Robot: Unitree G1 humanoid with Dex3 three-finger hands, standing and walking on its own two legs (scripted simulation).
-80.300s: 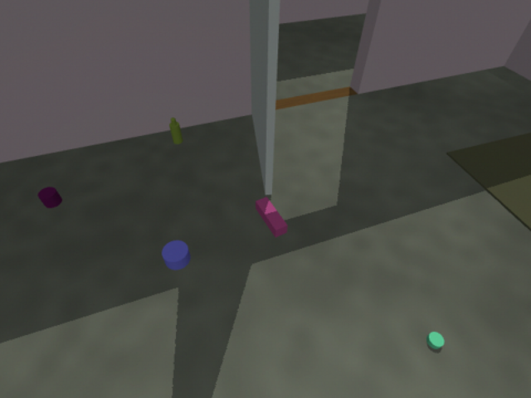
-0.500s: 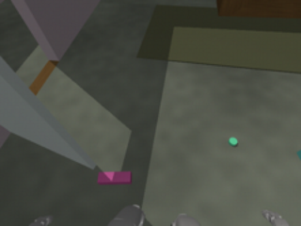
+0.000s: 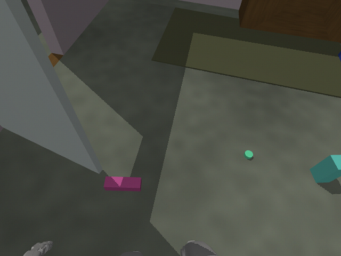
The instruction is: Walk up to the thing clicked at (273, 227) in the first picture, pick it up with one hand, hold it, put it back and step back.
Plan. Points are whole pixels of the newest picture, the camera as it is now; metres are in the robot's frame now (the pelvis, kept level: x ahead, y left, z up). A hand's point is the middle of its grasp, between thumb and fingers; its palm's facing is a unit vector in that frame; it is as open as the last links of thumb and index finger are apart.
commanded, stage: step back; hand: left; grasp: from above
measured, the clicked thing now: (123, 183) +0.54 +0.26 -0.74
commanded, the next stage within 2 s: none
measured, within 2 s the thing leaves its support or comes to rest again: neither
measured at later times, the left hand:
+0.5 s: hand out of the picture -0.02 +0.27 -0.15, palm faces +0.01 -0.91 -0.41, open 7.3 cm
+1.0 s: hand out of the picture -0.26 +0.25 -0.15, palm faces -0.04 -0.92 -0.40, open 7.3 cm
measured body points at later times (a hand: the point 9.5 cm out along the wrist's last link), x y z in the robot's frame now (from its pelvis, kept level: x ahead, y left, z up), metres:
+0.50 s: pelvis -0.16 +0.00 -0.02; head -0.10 +0.00 +0.43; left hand -0.02 +0.31 -0.12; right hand -0.09 -0.33 -0.14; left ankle -0.19 +0.11 -0.74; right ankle -0.07 -0.14 -0.73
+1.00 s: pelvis -0.34 -0.02 -0.01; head -0.30 -0.03 +0.44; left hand -0.26 +0.29 -0.12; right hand -0.23 -0.34 -0.13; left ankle -0.27 +0.11 -0.68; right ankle -0.33 -0.14 -0.73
